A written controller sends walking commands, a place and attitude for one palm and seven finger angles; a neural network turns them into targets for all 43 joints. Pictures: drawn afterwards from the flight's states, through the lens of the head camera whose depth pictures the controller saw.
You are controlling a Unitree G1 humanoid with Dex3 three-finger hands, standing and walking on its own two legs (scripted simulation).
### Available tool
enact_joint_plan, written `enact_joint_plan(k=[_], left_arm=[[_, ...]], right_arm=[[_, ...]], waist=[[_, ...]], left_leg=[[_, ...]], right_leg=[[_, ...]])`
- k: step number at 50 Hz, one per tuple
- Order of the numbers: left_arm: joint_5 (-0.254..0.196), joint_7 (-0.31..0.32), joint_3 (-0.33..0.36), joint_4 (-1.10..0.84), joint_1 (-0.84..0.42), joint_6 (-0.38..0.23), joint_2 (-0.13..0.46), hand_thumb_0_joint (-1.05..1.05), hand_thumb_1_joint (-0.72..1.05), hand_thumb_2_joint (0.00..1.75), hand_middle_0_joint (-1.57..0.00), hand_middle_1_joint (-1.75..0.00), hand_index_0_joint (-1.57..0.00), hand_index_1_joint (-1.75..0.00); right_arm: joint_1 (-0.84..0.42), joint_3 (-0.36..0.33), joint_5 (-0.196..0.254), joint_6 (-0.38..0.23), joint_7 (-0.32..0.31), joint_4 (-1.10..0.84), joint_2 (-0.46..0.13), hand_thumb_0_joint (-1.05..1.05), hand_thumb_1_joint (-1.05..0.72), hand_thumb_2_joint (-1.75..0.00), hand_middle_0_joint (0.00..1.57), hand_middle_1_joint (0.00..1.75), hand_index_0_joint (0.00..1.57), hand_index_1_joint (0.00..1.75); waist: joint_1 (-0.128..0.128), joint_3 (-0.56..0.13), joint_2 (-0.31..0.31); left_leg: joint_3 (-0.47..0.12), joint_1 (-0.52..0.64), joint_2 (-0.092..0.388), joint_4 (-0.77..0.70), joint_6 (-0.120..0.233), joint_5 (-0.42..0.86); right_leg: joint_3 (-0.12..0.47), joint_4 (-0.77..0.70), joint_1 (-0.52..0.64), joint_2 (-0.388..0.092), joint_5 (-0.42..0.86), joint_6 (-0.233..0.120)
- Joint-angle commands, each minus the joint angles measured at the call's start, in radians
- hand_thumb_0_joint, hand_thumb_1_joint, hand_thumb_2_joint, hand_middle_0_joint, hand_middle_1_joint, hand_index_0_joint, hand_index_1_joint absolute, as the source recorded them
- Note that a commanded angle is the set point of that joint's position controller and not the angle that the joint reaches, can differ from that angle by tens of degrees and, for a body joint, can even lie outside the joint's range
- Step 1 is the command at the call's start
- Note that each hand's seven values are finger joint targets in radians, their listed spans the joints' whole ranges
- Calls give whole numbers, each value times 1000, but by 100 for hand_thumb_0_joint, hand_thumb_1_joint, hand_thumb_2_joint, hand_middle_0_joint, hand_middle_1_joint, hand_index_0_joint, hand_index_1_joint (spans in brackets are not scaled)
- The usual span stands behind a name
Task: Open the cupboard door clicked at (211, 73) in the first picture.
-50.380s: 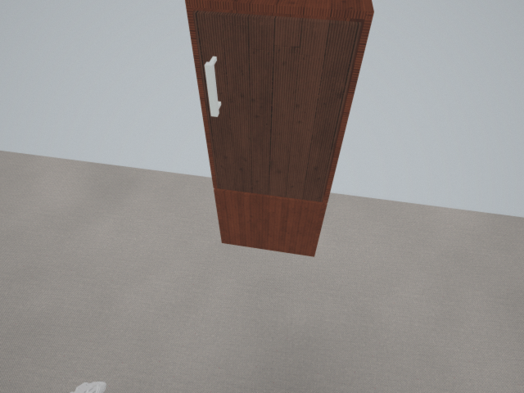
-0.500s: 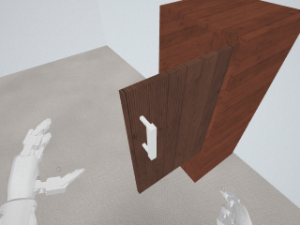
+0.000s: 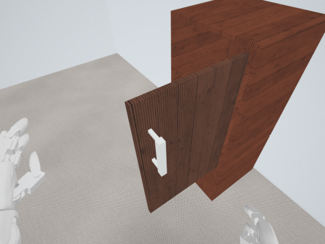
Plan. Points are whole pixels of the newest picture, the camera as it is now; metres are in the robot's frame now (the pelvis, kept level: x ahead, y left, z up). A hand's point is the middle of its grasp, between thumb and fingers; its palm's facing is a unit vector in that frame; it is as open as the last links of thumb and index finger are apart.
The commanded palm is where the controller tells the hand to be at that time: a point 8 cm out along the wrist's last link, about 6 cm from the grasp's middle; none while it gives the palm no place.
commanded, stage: draw the hand back to the body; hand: left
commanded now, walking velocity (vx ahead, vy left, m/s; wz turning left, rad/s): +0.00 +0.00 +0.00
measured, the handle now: (157, 153) +0.34 +0.07 +0.04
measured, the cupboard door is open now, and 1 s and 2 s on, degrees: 90 90 90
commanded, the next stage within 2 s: step back with the hand held close in 0.18 s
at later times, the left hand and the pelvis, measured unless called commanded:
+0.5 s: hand (45, 175) +0.19 +0.26 +0.15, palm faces +0.39 -0.78 -0.48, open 7.4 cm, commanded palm +0.13 +0.29 +0.17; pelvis -0.02 +0.00 +0.00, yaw -1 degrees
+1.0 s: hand (6, 216) +0.11 +0.28 +0.15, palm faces +0.42 -0.77 -0.48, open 7.4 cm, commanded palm +0.05 +0.32 +0.17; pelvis -0.09 +0.02 -0.02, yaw +0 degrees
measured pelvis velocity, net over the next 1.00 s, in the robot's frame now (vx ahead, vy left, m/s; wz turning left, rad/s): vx -0.09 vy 0.02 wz -0.01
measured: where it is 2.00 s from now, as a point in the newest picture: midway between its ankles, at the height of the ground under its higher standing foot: outside the picture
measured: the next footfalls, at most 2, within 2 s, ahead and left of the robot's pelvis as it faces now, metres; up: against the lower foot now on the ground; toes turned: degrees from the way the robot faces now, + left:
right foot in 1.16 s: -0.07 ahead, -0.11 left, +0.00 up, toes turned +4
left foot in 1.42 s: -0.06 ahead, +0.11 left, +0.00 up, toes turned -1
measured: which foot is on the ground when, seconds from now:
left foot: down 0.00-1.00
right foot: down 0.00-1.00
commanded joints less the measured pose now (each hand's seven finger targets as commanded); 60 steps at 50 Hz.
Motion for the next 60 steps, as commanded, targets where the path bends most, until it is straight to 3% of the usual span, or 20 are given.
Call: enact_joint_plan(k=[1,14,15,16,17,18,19,22,25,29,33,36,41,44,48,50,53,56,59,60], left_arm=[[-2,22,127,-219,-91,-74,217,0,90,90,-20,-30,-20,-30],[-9,17,109,-192,-87,-86,193,0,90,90,-20,-30,-20,-30],[-9,22,132,-270,-175,-96,233,0,90,90,-20,-30,-20,-30],[4,35,294,-284,-315,-146,399,0,90,90,-20,-30,-20,-30],[-3,18,207,-172,-150,-145,278,0,90,90,-20,-30,-20,-30],[0,6,167,-140,-42,-137,226,0,90,90,-20,-30,-20,-30],[1,0,144,-152,1,-135,206,0,90,90,-20,-30,-20,-30],[2,6,155,-205,59,-140,220,0,90,90,-20,-30,-20,-30],[3,16,189,-269,71,-137,259,0,90,90,-20,-30,-20,-30],[2,30,220,-316,101,-136,284,0,90,90,-20,-30,-20,-30],[4,39,227,-334,121,-144,281,0,90,90,-20,-30,-20,-30],[10,43,230,-338,119,-155,274,0,90,90,-20,-30,-20,-30],[27,53,236,-337,95,-177,266,0,90,90,-20,-30,-20,-30],[35,58,227,-344,63,-189,257,0,90,90,-20,-30,-20,-30],[38,68,223,-368,31,-206,259,0,90,90,-20,-30,-20,-30],[37,74,228,-392,26,-214,264,0,90,90,-20,-30,-20,-30],[51,75,257,-391,41,-225,263,0,90,90,-20,-30,-20,-30],[48,68,277,-347,63,-226,277,0,90,90,-20,-30,-20,-30],[30,51,235,-321,61,-230,246,0,90,90,-20,-30,-20,-30],[20,49,222,-321,48,-233,251,0,90,90,-20,-30,-20,-30]], right_arm=[[-136,-35,-6,-61,-19,-153,-97,0,-90,-90,20,30,20,30],[-140,-37,-4,-73,-24,-144,-88,0,-90,-90,20,30,20,30],[-148,-36,-3,-79,-26,-148,-91,0,-90,-90,20,30,20,30],[-128,-14,13,-63,-24,-184,-93,0,-90,-90,20,30,20,30],[-124,-29,4,-50,-26,-158,-91,0,-90,-90,20,30,20,30],[-115,-39,3,-37,-20,-168,-101,0,-90,-90,20,30,20,30],[-117,-43,1,-26,-18,-178,-104,0,-90,-90,20,30,20,30],[-112,-52,2,-6,-21,-191,-112,0,-90,-90,20,30,20,30],[-110,-62,6,12,-26,-216,-112,0,-90,-90,20,30,20,30],[-112,-69,11,29,-32,-238,-107,0,-90,-90,20,30,20,30],[-108,-69,9,28,-33,-247,-109,0,-90,-90,20,30,20,30],[-104,-72,8,18,-32,-250,-118,0,-90,-90,20,30,20,30],[-81,-73,7,-10,-32,-250,-124,0,-90,-90,20,30,20,30],[-62,-71,6,-24,-30,-249,-125,0,-90,-90,20,30,20,30],[-46,-69,2,-44,-32,-232,-120,0,-90,-90,20,30,20,30],[-47,-64,0,-54,-33,-225,-122,0,-90,-90,20,30,20,30],[-62,-65,-4,-72,-39,-229,-126,0,-90,-90,20,30,20,30],[-70,-74,-6,-82,-33,-225,-117,0,-90,-90,20,30,20,30],[-73,-69,-13,-87,-19,-198,-111,0,-90,-90,20,30,20,30],[-65,-68,-11,-85,-13,-184,-104,0,-90,-90,20,30,20,30]], waist=[[5,-75,-13],[0,-43,-22],[-1,-77,-5],[-44,51,24],[-50,27,-88],[-49,-9,-125],[-52,-39,-112],[-55,-144,-36],[-55,-207,-70],[-54,-222,-52],[-50,-181,-5],[-51,-145,27],[-63,-95,7],[-75,-66,-31],[-81,-71,-57],[-81,-82,1],[-62,-111,153],[-58,-103,98],[-71,-37,26],[-79,-66,-32]], left_leg=[[-15,-2,23,-51,-3,244],[-6,3,20,-55,5,182],[-9,14,17,-50,6,185],[-32,-71,25,-30,15,93],[-46,-73,28,2,20,94],[-35,-49,30,24,21,121],[-25,-45,33,33,21,148],[-20,-43,56,27,14,287],[-22,-50,72,40,8,402],[-34,-85,83,45,5,429],[-74,-182,103,0,14,324],[-95,-292,119,-37,32,154],[-124,-476,129,-73,58,-191],[-124,-503,113,-33,58,-306],[-118,-408,82,54,39,-301],[-145,-407,97,16,41,-313],[-281,-622,223,-217,90,-460],[-276,-610,250,-174,116,-347],[-207,-510,170,-72,71,-218],[-161,-386,118,-3,36,-87]], right_leg=[[16,-56,7,2,189,-21],[28,-87,-22,0,131,-15],[33,-86,-12,-2,136,-15],[122,-139,-134,-42,150,-18],[128,-149,-151,-63,153,-17],[127,-144,-156,-71,174,-16],[119,-129,-153,-78,212,-14],[91,-43,-88,-82,381,-10],[77,20,-58,-73,489,-1],[80,67,-58,-67,492,-2],[72,99,-69,-44,330,0],[77,124,-59,-33,218,2],[100,160,-34,-32,93,1],[137,121,-102,-51,-34,-7],[164,39,-242,-81,-181,-29],[136,79,-244,-61,-175,-21],[37,365,17,47,-36,20],[63,394,18,51,-32,13],[135,173,-109,19,3,-23],[196,83,-188,-30,97,-49]])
